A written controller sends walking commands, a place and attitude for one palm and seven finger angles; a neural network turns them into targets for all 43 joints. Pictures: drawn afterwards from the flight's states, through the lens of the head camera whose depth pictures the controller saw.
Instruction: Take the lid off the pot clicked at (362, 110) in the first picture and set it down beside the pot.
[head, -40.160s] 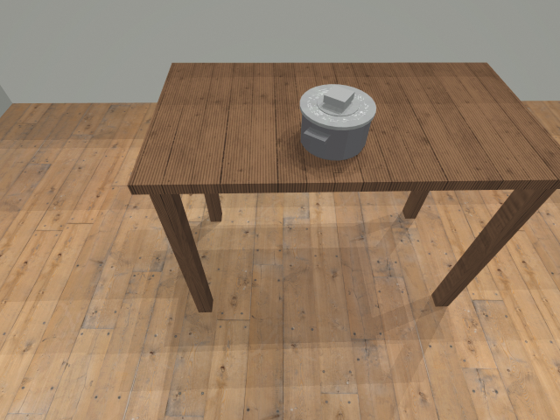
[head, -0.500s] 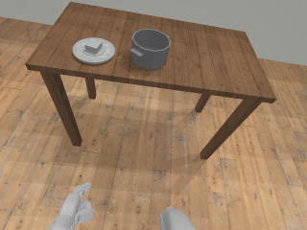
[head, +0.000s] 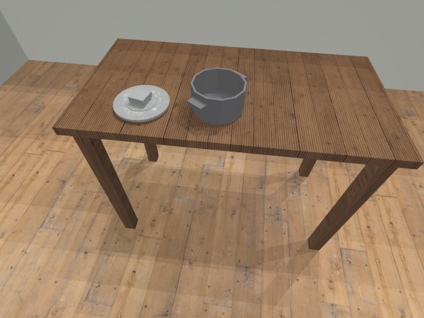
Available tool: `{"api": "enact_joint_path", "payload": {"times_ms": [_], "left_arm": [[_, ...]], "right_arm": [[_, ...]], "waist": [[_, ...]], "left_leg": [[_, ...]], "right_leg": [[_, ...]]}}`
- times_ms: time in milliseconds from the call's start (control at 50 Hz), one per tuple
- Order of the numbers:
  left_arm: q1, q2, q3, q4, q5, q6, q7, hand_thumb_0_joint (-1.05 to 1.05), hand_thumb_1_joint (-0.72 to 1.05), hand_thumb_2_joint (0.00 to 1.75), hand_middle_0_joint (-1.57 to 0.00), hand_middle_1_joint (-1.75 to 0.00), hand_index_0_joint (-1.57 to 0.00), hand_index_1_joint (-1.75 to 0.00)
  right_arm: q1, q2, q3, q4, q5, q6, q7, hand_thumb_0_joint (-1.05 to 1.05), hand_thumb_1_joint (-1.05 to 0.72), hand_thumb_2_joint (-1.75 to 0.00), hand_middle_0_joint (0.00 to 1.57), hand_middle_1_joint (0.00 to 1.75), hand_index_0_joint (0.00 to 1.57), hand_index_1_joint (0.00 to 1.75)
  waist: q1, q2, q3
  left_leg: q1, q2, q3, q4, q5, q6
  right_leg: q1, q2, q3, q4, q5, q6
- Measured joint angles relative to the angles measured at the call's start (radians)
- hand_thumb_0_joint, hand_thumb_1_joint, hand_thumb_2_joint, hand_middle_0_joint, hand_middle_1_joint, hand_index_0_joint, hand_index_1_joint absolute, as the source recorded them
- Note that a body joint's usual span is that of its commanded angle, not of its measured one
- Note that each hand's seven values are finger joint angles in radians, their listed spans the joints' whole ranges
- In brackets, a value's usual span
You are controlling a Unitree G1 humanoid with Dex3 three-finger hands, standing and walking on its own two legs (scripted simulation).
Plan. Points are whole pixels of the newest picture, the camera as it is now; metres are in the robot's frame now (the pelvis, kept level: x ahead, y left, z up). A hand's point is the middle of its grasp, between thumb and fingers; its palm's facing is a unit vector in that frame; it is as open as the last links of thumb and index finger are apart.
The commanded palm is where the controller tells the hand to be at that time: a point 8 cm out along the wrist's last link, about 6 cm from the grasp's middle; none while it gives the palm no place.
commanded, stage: let the arm hang, fingers relaxed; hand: left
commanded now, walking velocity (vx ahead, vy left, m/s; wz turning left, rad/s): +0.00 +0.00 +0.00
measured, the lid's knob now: (140, 96) +0.70 +0.25 -0.01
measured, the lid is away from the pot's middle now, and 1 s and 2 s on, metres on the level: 0.23 0.23 0.23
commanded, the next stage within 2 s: look to check the result in 0.36 s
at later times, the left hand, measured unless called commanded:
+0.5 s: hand out of the picture +0.04 +0.17 -0.18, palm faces +0.05 -0.98 -0.19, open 7.3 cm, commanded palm none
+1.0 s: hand out of the picture +0.00 +0.17 -0.18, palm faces +0.05 -0.98 -0.19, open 7.2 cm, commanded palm none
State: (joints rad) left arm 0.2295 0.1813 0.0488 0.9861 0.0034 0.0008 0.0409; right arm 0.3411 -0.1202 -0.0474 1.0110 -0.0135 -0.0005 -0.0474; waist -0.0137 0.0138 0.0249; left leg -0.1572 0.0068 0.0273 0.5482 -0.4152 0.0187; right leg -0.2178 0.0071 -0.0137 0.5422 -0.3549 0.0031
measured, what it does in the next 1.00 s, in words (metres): stands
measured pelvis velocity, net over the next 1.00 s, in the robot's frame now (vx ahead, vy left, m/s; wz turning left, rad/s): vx -0.02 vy -0.01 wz -0.01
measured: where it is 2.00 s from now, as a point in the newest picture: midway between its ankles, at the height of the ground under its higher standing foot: outside the picture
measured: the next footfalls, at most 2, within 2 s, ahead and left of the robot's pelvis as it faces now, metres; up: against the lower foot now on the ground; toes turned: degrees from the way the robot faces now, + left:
none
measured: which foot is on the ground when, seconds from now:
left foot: down 0.00-1.00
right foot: down 0.00-1.00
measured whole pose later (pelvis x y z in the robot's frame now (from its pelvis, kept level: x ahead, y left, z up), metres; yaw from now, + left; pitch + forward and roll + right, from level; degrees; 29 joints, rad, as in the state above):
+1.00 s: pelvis -0.02 -0.01 +0.01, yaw +0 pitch -1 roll -1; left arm 0.27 0.15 0.05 1.08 0.00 0.00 0.05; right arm 0.34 -0.08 -0.05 1.08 -0.01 0.00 -0.05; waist -0.01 -0.02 0.06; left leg -0.11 0.02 0.04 0.49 -0.36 0.01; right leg -0.18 0.02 -0.01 0.48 -0.29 -0.01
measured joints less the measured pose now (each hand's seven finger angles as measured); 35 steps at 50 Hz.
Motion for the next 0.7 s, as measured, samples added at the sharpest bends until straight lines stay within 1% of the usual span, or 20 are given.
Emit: {"api": "enact_joint_path", "payload": {"times_ms": [40,100,140,260,460,700], "left_arm": [[0.003,-0.014,-0.006,0.007,0.001,-0.008,0.003,0.01,0.92,0.90,-0.19,-0.30,-0.19,-0.30],[0.009,-0.031,-0.010,0.017,0.001,-0.011,0.008,0.01,0.92,0.90,-0.19,-0.30,-0.19,-0.30],[0.010,-0.030,-0.003,0.022,-0.002,-0.011,0.016,0.00,0.93,0.90,-0.20,-0.30,-0.20,-0.30],[0.006,-0.020,0.003,0.032,-0.001,0.000,0.013,0.00,0.95,0.90,-0.20,-0.30,-0.20,-0.30],[0.011,-0.023,0.002,0.046,0.001,0.003,0.010,0.01,0.94,0.90,-0.20,-0.30,-0.20,-0.30],[0.014,-0.024,0.002,0.063,0.000,0.005,0.011,0.01,0.94,0.90,-0.20,-0.30,-0.20,-0.30]], "right_arm": [[-0.010,-0.004,-0.004,0.005,0.003,0.000,0.002,0.02,-0.94,-0.90,0.20,0.30,0.20,0.30],[-0.023,-0.004,-0.007,0.012,0.005,0.000,0.003,0.02,-0.93,-0.90,0.20,0.30,0.20,0.30],[-0.029,-0.002,-0.009,0.015,0.005,-0.001,0.002,0.01,-0.93,-0.90,0.20,0.30,0.20,0.30],[-0.040,0.005,-0.011,0.017,0.002,-0.002,-0.006,0.01,-0.92,-0.90,0.20,0.30,0.20,0.30],[-0.022,0.018,-0.007,0.036,0.003,0.007,-0.005,0.01,-0.91,-0.90,0.20,0.30,0.20,0.30],[-0.001,0.043,0.001,0.060,0.003,0.004,-0.003,0.00,-0.91,-0.90,0.20,0.30,0.20,0.30]], "waist": [[-0.003,0.002,0.002],[-0.004,-0.011,0.003],[-0.002,-0.022,0.005],[0.000,-0.040,0.018],[-0.004,-0.027,0.027],[-0.004,-0.028,0.035]], "left_leg": [[0.006,0.004,-0.001,0.000,-0.001,-0.004],[0.016,0.007,0.002,-0.003,0.002,-0.008],[0.023,0.011,0.002,-0.009,-0.002,-0.010],[0.036,0.017,0.005,-0.013,-0.009,-0.012],[0.049,0.022,0.009,-0.021,0.000,-0.014],[0.050,0.018,0.013,-0.044,0.029,-0.010]], "right_leg": [[0.008,0.003,-0.003,-0.003,0.002,-0.006],[0.020,0.005,-0.005,-0.007,-0.002,-0.011],[0.025,0.009,-0.006,-0.009,-0.004,-0.013],[0.031,0.014,-0.005,-0.004,-0.007,-0.016],[0.046,0.020,-0.001,-0.020,0.008,-0.018],[0.047,0.017,0.003,-0.045,0.039,-0.015]]}}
